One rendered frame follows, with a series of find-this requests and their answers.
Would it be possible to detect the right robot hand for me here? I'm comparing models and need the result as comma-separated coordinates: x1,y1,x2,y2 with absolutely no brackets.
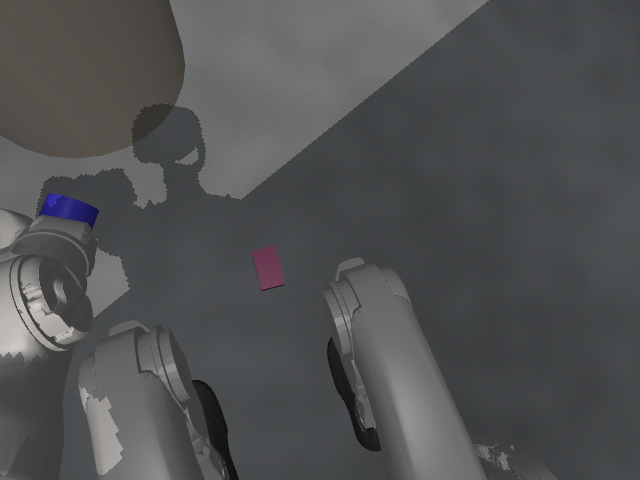
471,438,559,480

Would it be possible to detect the left robot arm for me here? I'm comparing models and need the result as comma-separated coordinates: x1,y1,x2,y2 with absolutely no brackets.
0,214,98,480

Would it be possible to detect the left robot hand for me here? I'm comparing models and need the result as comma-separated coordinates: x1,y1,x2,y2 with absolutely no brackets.
0,208,95,270

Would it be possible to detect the right robot foot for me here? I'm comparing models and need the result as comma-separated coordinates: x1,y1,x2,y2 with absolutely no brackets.
327,337,381,451

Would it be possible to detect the left robot foot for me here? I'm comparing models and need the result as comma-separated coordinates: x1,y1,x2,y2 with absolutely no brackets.
192,380,239,480

